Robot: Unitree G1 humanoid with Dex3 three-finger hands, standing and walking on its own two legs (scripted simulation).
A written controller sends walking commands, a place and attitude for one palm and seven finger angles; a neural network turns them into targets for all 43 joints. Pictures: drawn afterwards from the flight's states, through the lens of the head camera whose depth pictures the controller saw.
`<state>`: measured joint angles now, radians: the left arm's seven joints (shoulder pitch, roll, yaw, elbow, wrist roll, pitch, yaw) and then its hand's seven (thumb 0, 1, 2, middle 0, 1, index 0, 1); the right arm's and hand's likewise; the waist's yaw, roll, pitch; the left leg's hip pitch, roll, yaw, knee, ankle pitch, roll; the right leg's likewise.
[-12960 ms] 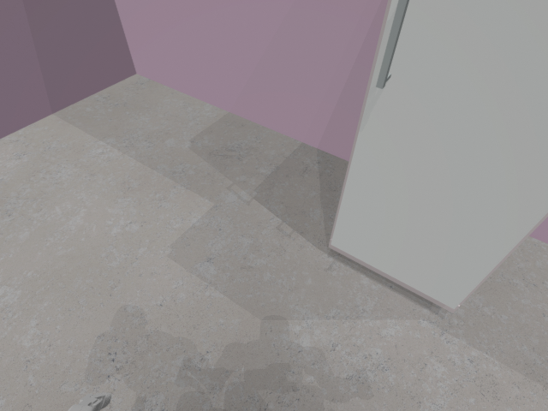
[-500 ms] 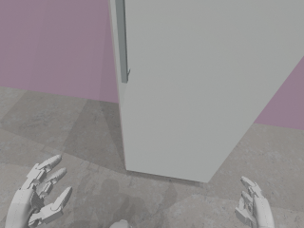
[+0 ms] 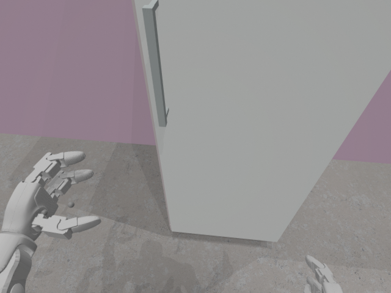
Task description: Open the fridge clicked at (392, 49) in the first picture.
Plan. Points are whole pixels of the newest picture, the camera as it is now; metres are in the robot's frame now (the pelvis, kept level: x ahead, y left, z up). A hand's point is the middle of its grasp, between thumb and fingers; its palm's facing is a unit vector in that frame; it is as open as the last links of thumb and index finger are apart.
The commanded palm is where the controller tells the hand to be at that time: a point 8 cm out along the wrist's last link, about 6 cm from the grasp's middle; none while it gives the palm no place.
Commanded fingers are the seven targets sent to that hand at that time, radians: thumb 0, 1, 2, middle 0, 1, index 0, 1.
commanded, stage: raise the hand to about handle height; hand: left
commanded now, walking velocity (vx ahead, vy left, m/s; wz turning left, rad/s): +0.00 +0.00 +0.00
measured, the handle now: (159, 71) +0.49 +0.12 +0.22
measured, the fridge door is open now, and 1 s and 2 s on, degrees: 0 0 0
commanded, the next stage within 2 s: move the hooked fingers beside the handle in 1.10 s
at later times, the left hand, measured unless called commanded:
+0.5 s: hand (21, 161) +0.24 +0.27 +0.22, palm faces +0.05 -0.99 -0.15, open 14.0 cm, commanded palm +0.21 +0.32 +0.23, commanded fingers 0.00 -0.50 0.30 -0.30 -1.20 -0.30 -1.20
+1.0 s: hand (22, 136) +0.26 +0.27 +0.25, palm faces +0.10 -0.99 -0.12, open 14.0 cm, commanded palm +0.22 +0.31 +0.25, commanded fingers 0.00 -0.50 0.30 -0.30 -1.20 -0.30 -1.20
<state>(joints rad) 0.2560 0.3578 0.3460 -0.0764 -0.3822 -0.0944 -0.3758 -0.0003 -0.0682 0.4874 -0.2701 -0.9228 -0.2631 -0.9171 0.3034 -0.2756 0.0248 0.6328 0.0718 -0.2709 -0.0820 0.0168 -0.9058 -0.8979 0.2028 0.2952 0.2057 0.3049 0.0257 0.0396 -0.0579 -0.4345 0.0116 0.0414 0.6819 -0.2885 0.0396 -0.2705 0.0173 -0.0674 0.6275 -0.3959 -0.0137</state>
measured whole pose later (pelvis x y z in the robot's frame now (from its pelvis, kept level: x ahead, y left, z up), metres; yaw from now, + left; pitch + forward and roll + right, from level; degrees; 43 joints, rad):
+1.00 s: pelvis -0.01 -0.02 +0.02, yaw +2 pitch -4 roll -1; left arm -0.19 0.55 0.50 0.07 -0.35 0.29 -0.44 -0.02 -0.50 0.30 -0.31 -1.20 -0.30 -1.20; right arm 0.21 -0.28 0.08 0.62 0.11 -0.21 -0.10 0.02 -0.91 -0.90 0.20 0.29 0.20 0.30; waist 0.05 0.06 -0.03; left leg -0.24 0.00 0.01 0.49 -0.19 0.02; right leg -0.08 0.02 -0.09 0.45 -0.31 -0.04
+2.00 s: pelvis +0.01 -0.02 +0.02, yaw +1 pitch -1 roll +0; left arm -0.43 0.51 0.40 0.32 -0.28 0.27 -0.38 -0.02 -0.50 0.30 -0.31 -1.20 -0.30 -1.20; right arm 0.21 -0.27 0.07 0.62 0.11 -0.13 -0.09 0.02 -0.91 -0.90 0.20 0.29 0.20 0.30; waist 0.01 0.04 -0.04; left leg -0.26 0.00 0.03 0.48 -0.21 0.02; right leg -0.10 0.02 -0.07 0.45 -0.33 -0.04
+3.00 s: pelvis +0.01 -0.02 +0.02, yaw -1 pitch +2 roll +0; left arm -0.74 0.49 0.34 0.74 -0.21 0.13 -0.29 -0.02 -0.50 0.30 -0.30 -1.20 -0.30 -1.20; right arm 0.31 -0.29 0.04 0.66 0.10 -0.06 -0.08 0.01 -0.91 -0.90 0.20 0.29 0.20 0.30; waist -0.05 0.03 -0.05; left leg -0.30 0.01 0.06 0.48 -0.21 0.02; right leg -0.16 0.03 -0.04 0.45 -0.32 -0.04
